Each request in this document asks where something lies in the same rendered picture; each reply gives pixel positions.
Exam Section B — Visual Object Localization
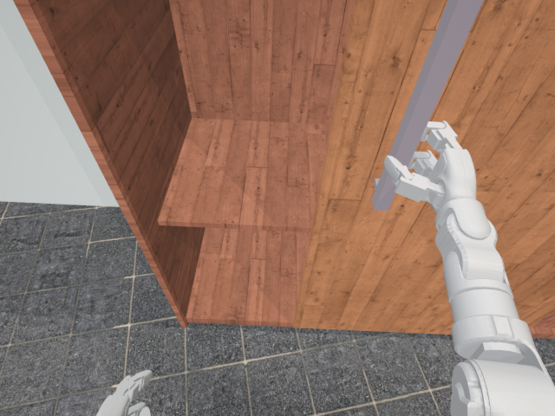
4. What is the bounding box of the robot right forearm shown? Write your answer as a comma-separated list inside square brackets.
[434, 198, 555, 390]

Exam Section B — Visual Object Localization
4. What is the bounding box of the left robot hand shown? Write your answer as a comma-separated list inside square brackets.
[96, 370, 152, 416]

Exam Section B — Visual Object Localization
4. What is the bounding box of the handle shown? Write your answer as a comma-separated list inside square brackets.
[372, 0, 484, 211]

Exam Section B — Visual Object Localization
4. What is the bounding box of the right robot hand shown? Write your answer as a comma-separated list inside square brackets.
[384, 121, 476, 214]

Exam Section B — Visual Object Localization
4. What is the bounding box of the robot right upper arm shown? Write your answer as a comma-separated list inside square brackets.
[450, 359, 555, 416]

